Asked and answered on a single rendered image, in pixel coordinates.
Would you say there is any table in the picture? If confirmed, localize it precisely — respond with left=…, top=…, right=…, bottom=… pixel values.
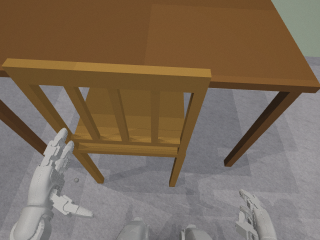
left=0, top=0, right=320, bottom=167

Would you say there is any left robot forearm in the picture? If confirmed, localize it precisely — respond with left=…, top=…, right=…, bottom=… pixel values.
left=8, top=205, right=54, bottom=240

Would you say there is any robot thigh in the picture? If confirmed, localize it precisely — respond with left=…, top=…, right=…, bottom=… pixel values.
left=116, top=220, right=150, bottom=240
left=179, top=227, right=212, bottom=240

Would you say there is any robot right thigh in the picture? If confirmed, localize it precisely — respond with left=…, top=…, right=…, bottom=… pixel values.
left=179, top=227, right=212, bottom=240

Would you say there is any right robot hand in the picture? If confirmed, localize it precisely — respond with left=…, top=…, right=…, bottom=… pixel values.
left=235, top=189, right=277, bottom=240

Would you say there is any left robot hand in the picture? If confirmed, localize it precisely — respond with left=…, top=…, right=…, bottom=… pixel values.
left=27, top=128, right=94, bottom=219

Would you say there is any robot left thigh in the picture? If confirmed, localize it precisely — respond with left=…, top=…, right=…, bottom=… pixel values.
left=116, top=220, right=150, bottom=240

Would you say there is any chair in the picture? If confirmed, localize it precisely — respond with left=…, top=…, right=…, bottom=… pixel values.
left=1, top=58, right=212, bottom=187

